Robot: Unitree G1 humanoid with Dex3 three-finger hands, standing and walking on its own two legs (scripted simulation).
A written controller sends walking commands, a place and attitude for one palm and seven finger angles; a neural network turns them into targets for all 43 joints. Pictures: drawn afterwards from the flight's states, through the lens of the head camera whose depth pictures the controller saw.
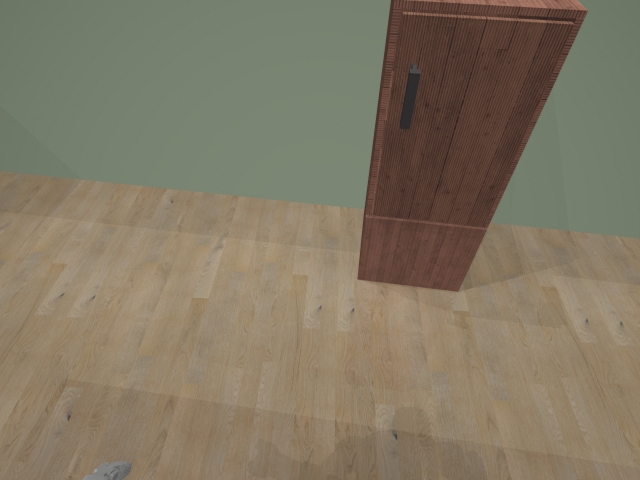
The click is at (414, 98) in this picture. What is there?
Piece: cupboard door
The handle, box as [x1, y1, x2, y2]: [400, 63, 420, 128]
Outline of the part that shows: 416,63 412,63 412,66 409,70 400,120 400,128 409,128 420,74 419,69 416,68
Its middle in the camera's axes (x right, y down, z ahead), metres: +0.21 -0.34 +0.93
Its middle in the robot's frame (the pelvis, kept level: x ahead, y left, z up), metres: +0.94 -0.16 +0.04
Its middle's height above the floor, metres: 0.81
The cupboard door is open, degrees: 0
